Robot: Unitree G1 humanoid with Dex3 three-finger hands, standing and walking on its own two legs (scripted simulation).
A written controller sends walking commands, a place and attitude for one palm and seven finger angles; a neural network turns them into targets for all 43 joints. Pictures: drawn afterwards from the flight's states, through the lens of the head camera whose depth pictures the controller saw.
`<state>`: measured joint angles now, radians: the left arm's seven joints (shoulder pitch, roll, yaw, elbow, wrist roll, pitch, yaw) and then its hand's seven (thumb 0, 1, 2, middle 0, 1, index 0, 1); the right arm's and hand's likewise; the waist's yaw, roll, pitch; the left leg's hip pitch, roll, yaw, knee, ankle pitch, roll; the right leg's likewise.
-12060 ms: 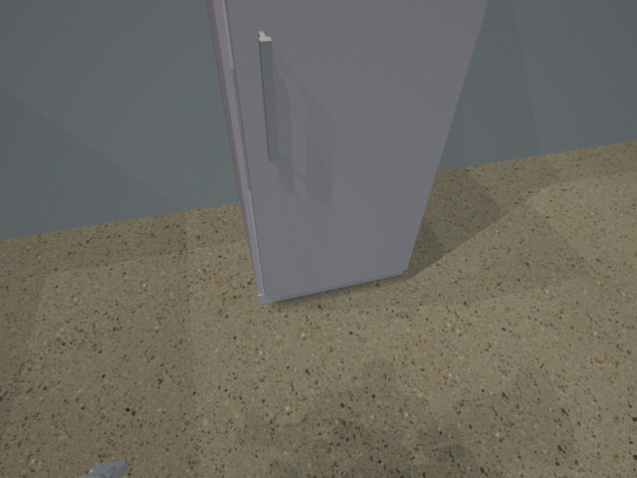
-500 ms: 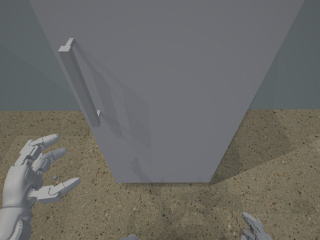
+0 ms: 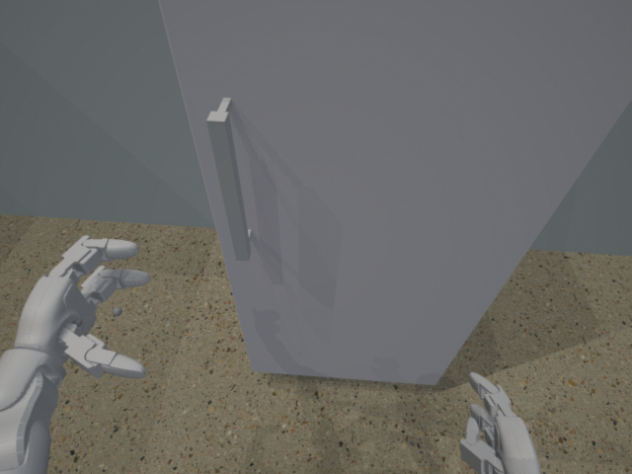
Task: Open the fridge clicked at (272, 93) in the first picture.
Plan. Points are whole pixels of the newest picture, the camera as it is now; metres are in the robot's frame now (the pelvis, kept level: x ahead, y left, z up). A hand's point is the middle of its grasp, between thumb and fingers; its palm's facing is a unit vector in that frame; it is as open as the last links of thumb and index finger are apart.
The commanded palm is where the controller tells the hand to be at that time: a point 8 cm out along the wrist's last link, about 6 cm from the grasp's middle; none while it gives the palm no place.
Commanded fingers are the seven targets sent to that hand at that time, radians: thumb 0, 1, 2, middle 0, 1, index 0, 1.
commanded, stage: raise the hand to about handle height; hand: left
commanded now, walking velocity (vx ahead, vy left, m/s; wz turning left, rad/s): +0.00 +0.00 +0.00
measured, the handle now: (235, 189) +0.47 +0.17 +0.10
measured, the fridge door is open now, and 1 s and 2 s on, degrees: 0 0 0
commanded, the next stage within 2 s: move the hooked fingers beside the handle in 0.70 s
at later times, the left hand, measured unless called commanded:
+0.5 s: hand (99, 289) +0.27 +0.27 +0.12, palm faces +0.07 -1.00 -0.06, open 14.0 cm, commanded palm +0.23 +0.32 +0.13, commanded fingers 0.00 -0.50 0.30 -0.30 -1.20 -0.30 -1.20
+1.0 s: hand (114, 282) +0.28 +0.26 +0.13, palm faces +0.11 -0.99 -0.06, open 14.0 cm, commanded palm +0.26 +0.30 +0.13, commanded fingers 0.00 -0.50 0.30 -0.30 -1.20 -0.30 -1.20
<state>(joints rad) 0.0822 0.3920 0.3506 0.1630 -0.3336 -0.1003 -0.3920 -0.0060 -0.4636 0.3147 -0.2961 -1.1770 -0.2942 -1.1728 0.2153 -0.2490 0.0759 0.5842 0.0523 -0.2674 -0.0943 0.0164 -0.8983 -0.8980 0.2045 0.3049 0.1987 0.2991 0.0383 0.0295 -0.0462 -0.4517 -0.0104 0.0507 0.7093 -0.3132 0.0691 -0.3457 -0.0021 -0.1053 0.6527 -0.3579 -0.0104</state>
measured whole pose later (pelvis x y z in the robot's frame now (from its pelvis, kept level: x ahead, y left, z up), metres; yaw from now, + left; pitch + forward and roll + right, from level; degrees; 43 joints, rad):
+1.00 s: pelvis -0.01 -0.03 +0.01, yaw +0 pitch +1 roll -1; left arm -0.09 0.45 0.46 0.37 -0.33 -0.08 -0.45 -0.01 -0.50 0.30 -0.30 -1.20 -0.30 -1.20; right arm 0.24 -0.28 0.06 0.64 0.06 -0.25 -0.12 0.02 -0.90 -0.90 0.20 0.30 0.20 0.30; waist 0.03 0.04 -0.01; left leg -0.38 0.02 0.04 0.62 -0.26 0.02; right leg -0.28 0.03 -0.11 0.59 -0.32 -0.05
